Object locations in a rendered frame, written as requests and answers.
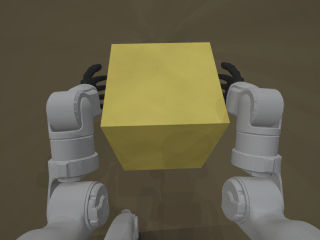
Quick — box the left robot thigh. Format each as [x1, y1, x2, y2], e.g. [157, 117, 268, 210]
[104, 213, 139, 240]

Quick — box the left robot hand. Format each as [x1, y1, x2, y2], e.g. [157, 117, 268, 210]
[80, 64, 108, 109]

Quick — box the robot left forearm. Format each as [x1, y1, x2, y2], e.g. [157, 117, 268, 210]
[46, 84, 101, 221]

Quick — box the robot right forearm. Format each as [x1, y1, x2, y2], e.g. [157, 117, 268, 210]
[226, 81, 284, 212]

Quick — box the robot right upper arm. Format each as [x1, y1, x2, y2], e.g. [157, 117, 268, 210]
[221, 176, 320, 240]

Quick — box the right robot hand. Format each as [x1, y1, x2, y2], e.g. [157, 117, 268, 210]
[218, 62, 244, 108]

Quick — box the robot left upper arm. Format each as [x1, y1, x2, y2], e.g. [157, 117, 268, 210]
[16, 181, 110, 240]

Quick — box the carton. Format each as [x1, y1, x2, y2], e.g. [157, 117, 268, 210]
[100, 42, 230, 171]

